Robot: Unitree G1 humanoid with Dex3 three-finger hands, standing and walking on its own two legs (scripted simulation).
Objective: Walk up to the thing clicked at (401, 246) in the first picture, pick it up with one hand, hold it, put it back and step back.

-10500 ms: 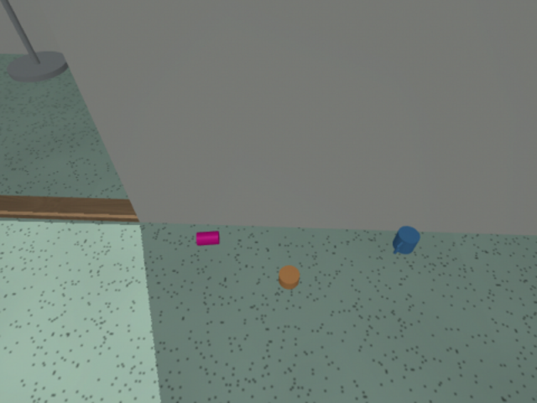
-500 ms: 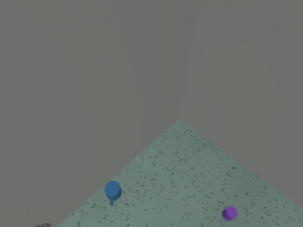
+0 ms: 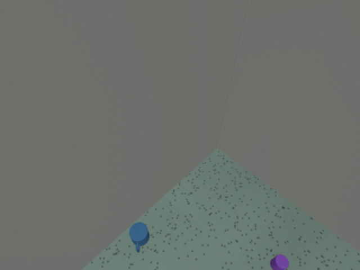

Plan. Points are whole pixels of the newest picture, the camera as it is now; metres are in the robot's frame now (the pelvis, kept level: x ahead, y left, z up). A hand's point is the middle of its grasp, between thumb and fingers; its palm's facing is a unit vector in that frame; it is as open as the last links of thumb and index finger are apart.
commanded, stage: walk up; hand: left
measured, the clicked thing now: (139, 237) +0.39 +0.23 -0.72
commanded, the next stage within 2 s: stand in 0.34 s
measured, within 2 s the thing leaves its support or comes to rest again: neither
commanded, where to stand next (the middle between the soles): +0.03 -0.03 m, yaw +1 degrees
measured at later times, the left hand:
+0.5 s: hand out of the picture +0.09 +0.25 -0.14, palm faces -0.04 -0.93 -0.36, open 7.4 cm
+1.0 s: hand out of the picture +0.03 +0.22 -0.14, palm faces -0.02 -0.93 -0.36, open 7.4 cm
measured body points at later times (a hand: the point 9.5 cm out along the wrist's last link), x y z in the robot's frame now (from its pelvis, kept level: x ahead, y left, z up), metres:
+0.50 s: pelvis -0.01 -0.01 +0.01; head +0.01 +0.00 +0.46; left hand +0.09 +0.30 -0.12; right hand +0.08 -0.31 -0.12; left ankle +0.00 +0.09 -0.73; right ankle +0.00 -0.14 -0.73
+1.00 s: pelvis -0.03 -0.03 +0.01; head -0.02 -0.04 +0.46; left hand +0.03 +0.27 -0.12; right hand +0.05 -0.33 -0.13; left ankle +0.00 +0.09 -0.73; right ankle +0.00 -0.14 -0.73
